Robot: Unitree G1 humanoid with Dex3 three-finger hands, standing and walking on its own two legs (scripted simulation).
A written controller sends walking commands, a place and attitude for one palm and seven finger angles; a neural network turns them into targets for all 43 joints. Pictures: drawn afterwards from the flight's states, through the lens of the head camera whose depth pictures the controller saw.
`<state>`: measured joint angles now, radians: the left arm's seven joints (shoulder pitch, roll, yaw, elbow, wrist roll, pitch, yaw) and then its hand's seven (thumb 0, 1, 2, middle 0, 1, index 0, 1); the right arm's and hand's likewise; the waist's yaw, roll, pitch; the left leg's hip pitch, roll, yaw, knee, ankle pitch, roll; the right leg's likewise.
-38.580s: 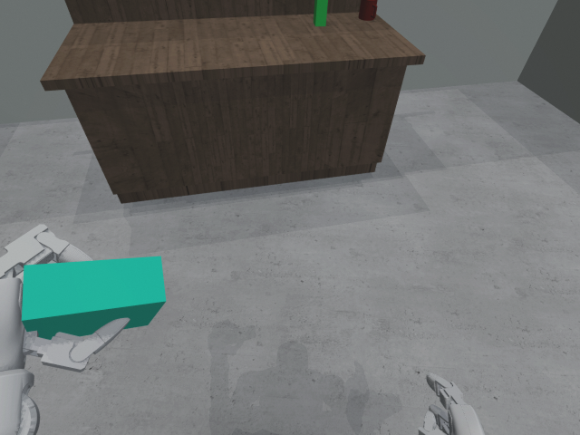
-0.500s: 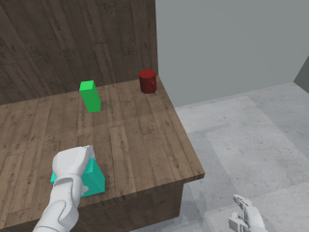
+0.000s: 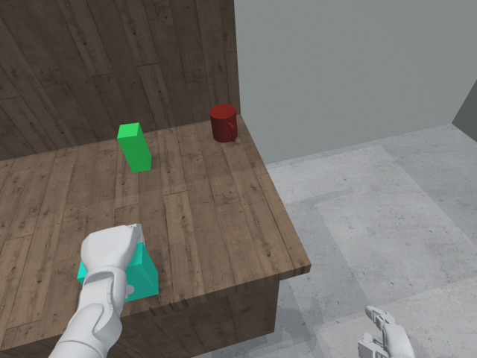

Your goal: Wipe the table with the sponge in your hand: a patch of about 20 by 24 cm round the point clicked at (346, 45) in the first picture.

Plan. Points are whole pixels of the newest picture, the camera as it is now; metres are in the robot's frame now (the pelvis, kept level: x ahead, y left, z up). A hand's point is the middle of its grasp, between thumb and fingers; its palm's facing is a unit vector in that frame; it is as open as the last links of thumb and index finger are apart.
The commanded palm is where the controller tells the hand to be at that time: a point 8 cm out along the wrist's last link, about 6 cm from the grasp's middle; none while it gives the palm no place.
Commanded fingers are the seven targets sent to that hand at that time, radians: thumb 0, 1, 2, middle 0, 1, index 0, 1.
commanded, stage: wipe forward along the first lane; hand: left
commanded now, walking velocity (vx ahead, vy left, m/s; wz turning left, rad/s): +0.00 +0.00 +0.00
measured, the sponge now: (125, 280) +0.25 +0.27 -0.05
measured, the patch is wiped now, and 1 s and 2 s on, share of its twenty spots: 0.10 0.30 0.35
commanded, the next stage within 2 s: slide across to the middle lane in 1.66 s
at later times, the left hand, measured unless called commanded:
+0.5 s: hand (121, 244) +0.31 +0.28 -0.01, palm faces -0.12 -0.04 -0.99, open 9.1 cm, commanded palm +0.29 +0.28 +0.03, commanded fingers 0.00 0.10 1.30 -1.20 -1.60 -1.20 -1.60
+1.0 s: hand (121, 220) +0.36 +0.30 -0.01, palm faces -0.13 +0.00 -0.99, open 9.1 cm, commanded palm +0.34 +0.30 +0.02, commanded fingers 0.00 0.10 1.30 -1.20 -1.60 -1.20 -1.60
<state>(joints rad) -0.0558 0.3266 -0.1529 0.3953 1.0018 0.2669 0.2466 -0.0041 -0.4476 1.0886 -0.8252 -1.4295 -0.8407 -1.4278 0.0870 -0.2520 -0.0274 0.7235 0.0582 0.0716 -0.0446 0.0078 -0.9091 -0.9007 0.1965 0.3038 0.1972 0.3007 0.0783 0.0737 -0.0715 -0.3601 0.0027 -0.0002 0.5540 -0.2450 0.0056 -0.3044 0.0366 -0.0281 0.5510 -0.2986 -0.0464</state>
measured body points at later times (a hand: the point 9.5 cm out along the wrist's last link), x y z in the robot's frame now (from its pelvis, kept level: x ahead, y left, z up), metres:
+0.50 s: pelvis -0.01 +0.00 -0.01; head +0.01 -0.03 +0.44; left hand +0.31 +0.28 +0.05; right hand +0.16 -0.26 -0.13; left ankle +0.02 +0.12 -0.73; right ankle -0.01 -0.09 -0.73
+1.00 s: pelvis -0.01 +0.01 -0.02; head +0.03 +0.00 +0.43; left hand +0.36 +0.30 +0.05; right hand +0.09 -0.26 -0.15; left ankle +0.02 +0.12 -0.73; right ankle -0.01 -0.09 -0.73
